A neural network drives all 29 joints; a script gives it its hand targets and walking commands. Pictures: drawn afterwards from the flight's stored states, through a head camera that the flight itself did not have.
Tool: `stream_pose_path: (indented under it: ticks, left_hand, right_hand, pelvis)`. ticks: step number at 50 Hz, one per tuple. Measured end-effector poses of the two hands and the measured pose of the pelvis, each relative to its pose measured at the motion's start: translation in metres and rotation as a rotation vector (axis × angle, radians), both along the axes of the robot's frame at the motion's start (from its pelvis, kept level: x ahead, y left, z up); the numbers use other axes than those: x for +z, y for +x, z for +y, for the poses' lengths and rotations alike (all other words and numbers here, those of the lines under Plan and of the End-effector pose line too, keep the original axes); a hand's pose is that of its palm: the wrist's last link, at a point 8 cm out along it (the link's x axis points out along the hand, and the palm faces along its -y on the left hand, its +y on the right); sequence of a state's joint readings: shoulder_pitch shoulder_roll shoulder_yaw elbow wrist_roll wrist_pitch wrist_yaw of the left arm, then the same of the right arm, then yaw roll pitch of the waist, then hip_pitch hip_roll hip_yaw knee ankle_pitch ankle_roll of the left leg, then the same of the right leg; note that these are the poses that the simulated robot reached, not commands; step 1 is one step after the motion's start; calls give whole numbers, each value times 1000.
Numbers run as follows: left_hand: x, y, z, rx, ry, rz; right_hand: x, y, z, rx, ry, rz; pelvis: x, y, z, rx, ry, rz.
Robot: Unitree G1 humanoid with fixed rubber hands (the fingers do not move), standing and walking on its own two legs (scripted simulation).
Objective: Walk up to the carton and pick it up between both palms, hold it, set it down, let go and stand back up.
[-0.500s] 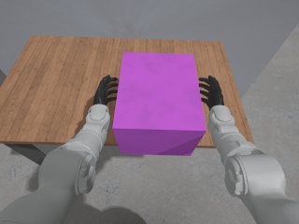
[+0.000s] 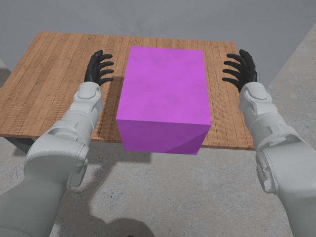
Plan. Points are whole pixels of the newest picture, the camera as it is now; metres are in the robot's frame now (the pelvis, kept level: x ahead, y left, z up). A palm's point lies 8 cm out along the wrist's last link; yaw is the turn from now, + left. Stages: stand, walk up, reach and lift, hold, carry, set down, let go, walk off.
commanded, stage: set down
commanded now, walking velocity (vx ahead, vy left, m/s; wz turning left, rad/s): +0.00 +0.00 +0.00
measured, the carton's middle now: (163, 100) +0.50 +0.02 +0.02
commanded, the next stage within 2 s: none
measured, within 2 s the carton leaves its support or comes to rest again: neither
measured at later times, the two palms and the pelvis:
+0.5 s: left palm (86, 77) +0.46 +0.21 +0.14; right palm (258, 82) +0.47 -0.20 +0.15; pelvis +0.02 +0.00 +0.03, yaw +0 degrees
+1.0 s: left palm (82, 111) +0.39 +0.21 +0.10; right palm (257, 121) +0.40 -0.20 +0.10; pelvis +0.02 +0.00 +0.03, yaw +0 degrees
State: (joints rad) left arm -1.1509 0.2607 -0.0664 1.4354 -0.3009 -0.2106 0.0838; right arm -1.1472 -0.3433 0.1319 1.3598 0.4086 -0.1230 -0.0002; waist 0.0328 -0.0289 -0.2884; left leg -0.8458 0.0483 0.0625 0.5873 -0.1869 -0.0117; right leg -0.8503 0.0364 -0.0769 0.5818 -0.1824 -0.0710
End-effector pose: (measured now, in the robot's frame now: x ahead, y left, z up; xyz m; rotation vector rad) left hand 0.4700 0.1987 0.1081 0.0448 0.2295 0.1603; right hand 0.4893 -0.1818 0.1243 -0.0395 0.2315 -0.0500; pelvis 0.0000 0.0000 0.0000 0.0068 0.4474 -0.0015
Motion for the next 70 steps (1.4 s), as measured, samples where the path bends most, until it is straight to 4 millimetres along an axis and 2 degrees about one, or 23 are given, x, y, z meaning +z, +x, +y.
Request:
stream_pose_path:
  ticks: [8,15,19,25,36,50,62,70]
  left_hand:
    - [25,0,8,9,13,4]
    - [43,3,10,0,17,0]
    - [46,1,8,-17,18,7]
    - [30,-14,7,-39,13,25]
    - [-14,-59,17,-18,2,31]
    - [-13,-83,8,-42,-3,-5]
    - [-48,-125,16,-8,-7,24]
    - [-55,-142,15,-7,-5,15]
  right_hand:
    - [21,-1,10,-9,15,18]
    - [34,-4,1,-35,14,20]
    - [37,-8,-7,-42,8,15]
    - [25,-20,-13,-32,-7,19]
    - [-21,-58,-7,-10,29,22]
    - [-27,-94,-19,-22,31,4]
    - [-59,-134,-15,-5,38,28]
    - [-70,-152,-16,-12,48,22]
  pelvis:
    - [9,2,-2,16,-6,-47]
    - [17,8,-1,18,-10,-97]
    - [21,12,1,12,-11,-138]
    - [26,16,2,2,-10,-204]
    - [28,18,3,10,-10,-260]
    - [29,20,5,7,-5,-342]
    - [30,23,6,7,-4,-393]
    - [30,25,9,7,-3,-403]
